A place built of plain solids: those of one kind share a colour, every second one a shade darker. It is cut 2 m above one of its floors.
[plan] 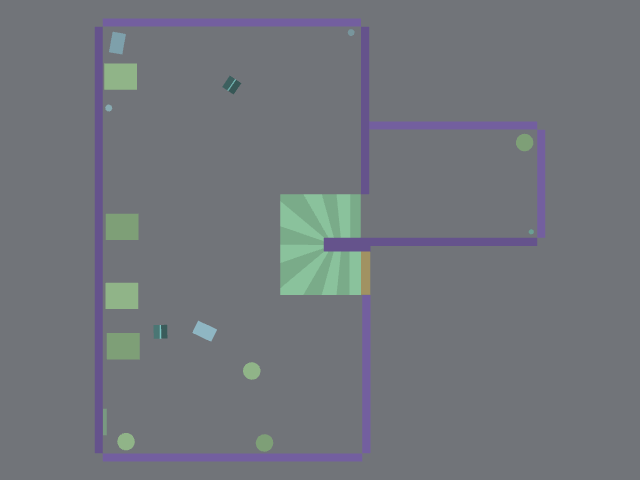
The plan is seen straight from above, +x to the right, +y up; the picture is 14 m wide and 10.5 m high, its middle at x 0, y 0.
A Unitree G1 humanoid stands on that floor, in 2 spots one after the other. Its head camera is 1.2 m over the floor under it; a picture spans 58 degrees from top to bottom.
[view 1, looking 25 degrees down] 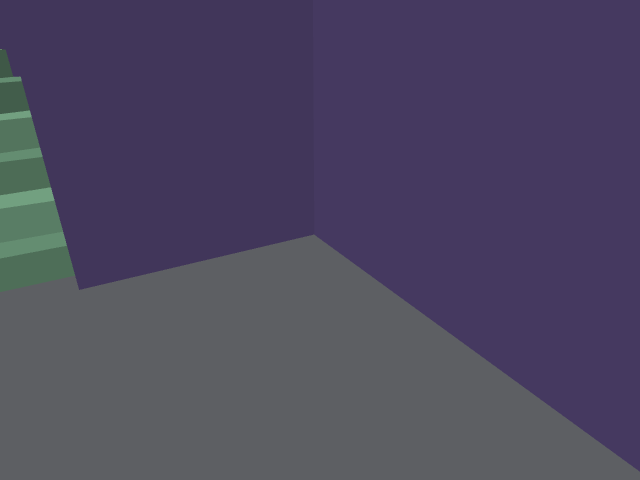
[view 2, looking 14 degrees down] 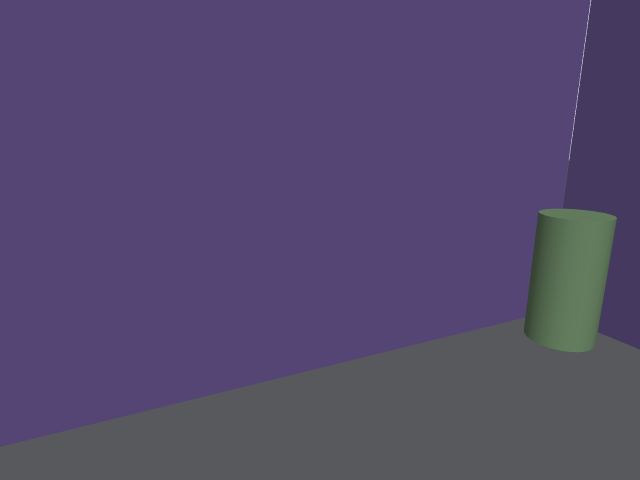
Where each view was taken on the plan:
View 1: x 3.40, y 1.12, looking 150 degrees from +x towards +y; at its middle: ground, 2.84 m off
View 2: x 2.16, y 0.57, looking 65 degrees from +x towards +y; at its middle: wall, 2.10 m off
